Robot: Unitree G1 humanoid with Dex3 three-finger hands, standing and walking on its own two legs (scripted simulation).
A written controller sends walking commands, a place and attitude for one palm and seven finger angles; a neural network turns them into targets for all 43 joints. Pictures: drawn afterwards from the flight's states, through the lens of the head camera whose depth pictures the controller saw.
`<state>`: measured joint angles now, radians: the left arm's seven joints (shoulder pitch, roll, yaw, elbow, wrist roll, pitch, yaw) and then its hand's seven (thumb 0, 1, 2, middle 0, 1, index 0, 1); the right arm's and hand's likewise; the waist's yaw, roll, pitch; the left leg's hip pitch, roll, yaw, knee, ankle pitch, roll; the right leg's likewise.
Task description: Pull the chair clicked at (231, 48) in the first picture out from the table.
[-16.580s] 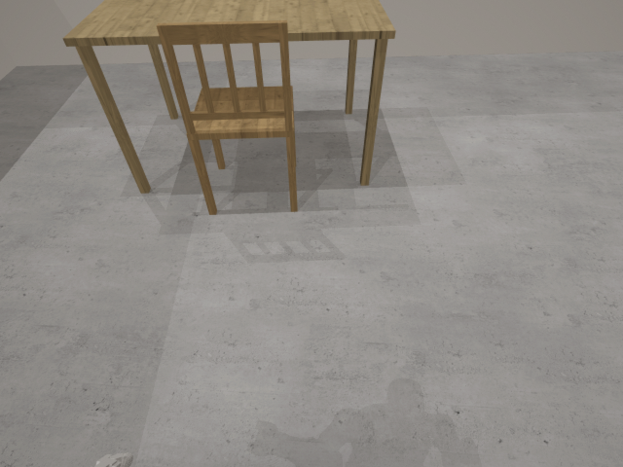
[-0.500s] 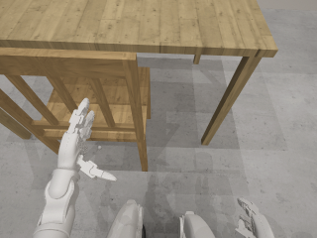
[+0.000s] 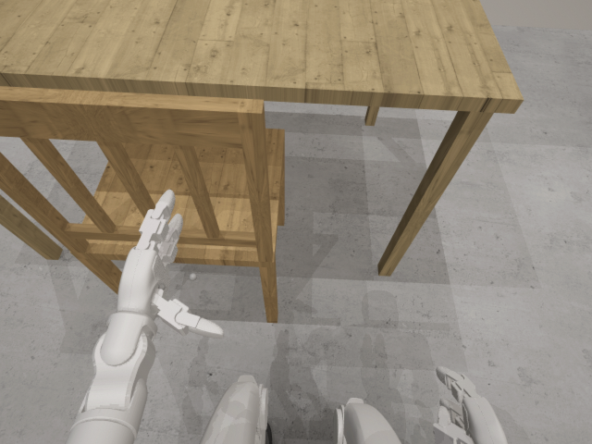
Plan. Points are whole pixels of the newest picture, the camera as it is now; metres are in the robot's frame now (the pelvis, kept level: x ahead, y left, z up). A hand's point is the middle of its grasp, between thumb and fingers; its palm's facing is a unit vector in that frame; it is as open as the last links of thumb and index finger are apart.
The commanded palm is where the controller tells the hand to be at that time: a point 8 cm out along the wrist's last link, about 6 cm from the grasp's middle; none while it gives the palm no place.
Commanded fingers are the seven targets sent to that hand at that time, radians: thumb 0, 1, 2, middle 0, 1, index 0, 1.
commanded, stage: aim the fingers beside a spindle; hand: left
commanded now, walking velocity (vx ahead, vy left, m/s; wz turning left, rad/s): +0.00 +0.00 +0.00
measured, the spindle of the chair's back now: (138, 192) +0.47 +0.27 +0.00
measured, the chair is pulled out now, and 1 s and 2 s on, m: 0.00 0.00 0.00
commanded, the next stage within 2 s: push the fingers through the gap in 1.22 s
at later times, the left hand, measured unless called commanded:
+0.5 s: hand (199, 273) +0.32 +0.14 +0.04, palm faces -0.04 -1.00 -0.04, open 17.0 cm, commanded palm +0.31 +0.21 +0.03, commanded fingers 0.00 -0.50 0.30 -0.06 -0.08 -0.06 -0.08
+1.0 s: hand (180, 264) +0.34 +0.17 +0.02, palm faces +0.01 -1.00 -0.04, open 17.0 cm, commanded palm +0.31 +0.21 +0.03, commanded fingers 0.00 -0.50 0.30 -0.06 -0.08 -0.06 -0.08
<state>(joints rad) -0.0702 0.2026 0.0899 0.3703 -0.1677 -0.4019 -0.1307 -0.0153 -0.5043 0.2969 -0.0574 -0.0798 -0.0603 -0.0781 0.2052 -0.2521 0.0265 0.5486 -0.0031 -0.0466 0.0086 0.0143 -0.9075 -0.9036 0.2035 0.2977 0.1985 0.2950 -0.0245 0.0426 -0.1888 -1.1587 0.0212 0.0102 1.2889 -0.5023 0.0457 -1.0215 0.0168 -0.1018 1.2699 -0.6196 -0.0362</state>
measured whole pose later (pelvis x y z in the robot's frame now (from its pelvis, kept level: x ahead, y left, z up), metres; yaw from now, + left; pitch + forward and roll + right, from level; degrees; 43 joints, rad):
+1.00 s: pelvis +0.00 +0.00 +0.00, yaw +0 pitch +22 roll -3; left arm -0.12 0.24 0.16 0.41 -0.19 -0.40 -0.15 -0.02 -0.50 0.30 -0.06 -0.08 -0.06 -0.08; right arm 0.19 -0.25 0.03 0.56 -0.01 -0.05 0.00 0.01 -0.91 -0.90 0.20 0.30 0.20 0.29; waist -0.03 0.04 -0.18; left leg -1.18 0.03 0.01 1.30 -0.51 0.04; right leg -1.04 0.02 -0.10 1.28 -0.62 -0.04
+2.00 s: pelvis +0.00 +0.00 -0.01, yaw -1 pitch +24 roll -3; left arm -0.36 0.26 0.18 0.61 -0.15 -0.42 -0.12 -0.02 -0.50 0.30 -0.06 -0.08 -0.06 -0.08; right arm 0.23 -0.26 0.02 0.60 -0.02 -0.03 0.00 0.01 -0.91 -0.90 0.20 0.30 0.20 0.29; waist -0.07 0.04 -0.18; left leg -1.22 0.03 0.01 1.31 -0.51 0.04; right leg -1.08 0.03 -0.10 1.29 -0.62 -0.04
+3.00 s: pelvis +0.00 +0.01 +0.00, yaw -2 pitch +26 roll -4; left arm -0.57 0.29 0.26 0.83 -0.10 -0.48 -0.09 -0.02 -0.50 0.30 -0.06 -0.08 -0.06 -0.08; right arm 0.28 -0.25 0.02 0.63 -0.03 0.02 0.03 0.01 -0.91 -0.90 0.20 0.30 0.20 0.29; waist -0.11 0.05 -0.18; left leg -1.25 0.04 0.02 1.29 -0.50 0.06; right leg -1.11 0.04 -0.08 1.26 -0.60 -0.02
